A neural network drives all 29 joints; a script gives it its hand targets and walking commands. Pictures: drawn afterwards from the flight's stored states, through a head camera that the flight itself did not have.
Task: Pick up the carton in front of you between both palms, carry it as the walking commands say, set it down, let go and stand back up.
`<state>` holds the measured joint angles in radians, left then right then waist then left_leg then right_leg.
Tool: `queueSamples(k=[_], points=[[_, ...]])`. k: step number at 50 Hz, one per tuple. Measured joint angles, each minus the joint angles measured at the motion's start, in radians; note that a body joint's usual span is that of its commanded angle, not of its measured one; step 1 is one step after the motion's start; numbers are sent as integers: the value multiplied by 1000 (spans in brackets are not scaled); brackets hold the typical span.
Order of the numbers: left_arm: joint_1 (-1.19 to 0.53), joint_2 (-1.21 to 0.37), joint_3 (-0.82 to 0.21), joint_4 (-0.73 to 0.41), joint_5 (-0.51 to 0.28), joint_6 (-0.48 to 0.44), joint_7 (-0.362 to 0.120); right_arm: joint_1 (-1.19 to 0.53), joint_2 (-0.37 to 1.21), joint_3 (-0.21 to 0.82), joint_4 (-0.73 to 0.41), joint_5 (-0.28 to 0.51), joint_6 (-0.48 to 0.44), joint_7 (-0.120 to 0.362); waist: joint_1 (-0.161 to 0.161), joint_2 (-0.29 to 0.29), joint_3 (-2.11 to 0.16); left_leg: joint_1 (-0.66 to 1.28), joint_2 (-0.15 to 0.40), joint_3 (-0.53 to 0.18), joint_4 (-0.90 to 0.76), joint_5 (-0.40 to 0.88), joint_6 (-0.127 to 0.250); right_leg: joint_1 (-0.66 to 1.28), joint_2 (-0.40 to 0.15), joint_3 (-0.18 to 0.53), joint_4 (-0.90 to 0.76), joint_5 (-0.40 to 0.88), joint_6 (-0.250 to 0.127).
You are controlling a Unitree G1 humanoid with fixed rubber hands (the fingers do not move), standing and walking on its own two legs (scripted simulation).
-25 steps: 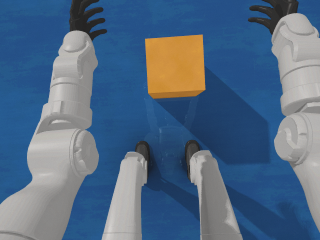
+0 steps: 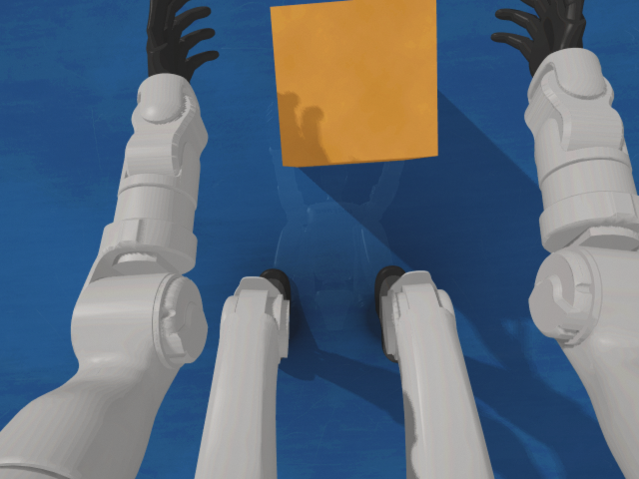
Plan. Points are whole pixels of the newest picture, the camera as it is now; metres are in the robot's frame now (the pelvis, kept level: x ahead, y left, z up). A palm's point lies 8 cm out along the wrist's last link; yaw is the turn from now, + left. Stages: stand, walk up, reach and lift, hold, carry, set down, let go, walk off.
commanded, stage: reach and lift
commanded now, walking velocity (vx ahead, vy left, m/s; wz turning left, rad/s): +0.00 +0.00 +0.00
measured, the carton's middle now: (350, 100) +0.52 -0.05 -0.41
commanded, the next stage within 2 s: none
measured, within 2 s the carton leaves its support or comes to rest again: leaves its support in 1.36 s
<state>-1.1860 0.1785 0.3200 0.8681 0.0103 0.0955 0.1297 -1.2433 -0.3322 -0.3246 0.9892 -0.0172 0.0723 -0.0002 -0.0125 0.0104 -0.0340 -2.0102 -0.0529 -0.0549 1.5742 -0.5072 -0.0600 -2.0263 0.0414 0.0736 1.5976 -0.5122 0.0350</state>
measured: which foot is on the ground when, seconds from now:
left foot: down 0.00-1.00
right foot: down 0.00-1.00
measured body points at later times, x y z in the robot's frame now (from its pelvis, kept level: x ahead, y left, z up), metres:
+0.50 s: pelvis -0.05 +0.00 -0.15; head +0.34 -0.02 +0.06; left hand +0.53 +0.14 -0.35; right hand +0.53 -0.23 -0.35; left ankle +0.07 +0.14 -0.50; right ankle +0.06 -0.13 -0.50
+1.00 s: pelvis -0.05 +0.00 -0.16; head +0.34 -0.03 +0.06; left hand +0.53 +0.11 -0.34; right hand +0.53 -0.20 -0.34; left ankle +0.07 +0.13 -0.50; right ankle +0.06 -0.12 -0.50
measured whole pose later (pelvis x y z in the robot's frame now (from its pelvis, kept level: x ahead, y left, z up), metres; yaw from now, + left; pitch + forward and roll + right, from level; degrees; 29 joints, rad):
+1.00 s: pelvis -0.05 +0.00 -0.16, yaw +0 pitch +36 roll +2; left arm -1.58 0.24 0.15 1.11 -0.17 0.08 0.17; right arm -1.65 -0.42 -0.06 1.23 0.17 0.08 -0.06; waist -0.02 0.03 0.46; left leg -2.21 -0.07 -0.04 2.17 -0.58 -0.08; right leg -2.23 0.02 0.06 2.20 -0.59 0.03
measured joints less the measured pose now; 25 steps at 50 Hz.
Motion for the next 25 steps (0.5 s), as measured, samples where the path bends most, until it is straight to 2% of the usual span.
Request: queueSamples(k=[4, 9, 19, 25], points=[[-47, 42, -75, -2, -81, 18, 25, -49, -55, 81, 3, 82, 14, -18, 0, 4, 68, -95, -8, 8, 165, -34, -1, -96, 5, 7, 164, -29, 19], [-132, 81, -121, 22, -146, 51, 43, -137, -110, 151, 30, 151, 46, -31, 5, 9, 170, -169, -12, 13, 326, -40, 2, -172, 15, 9, 324, -38, 22], [-331, 125, -124, 216, -163, 36, 18, -334, -135, 202, 196, 158, 45, -32, 4, 15, 366, -225, -19, 12, 496, -41, -26, -235, 15, 2, 498, -32, 11], [-371, 134, -155, 255, -178, -4, 14, -354, -144, 222, 225, 187, 10, -45, 4, 3, 471, -208, -21, 3, 565, -70, -36, -216, -10, -19, 573, -69, -11]])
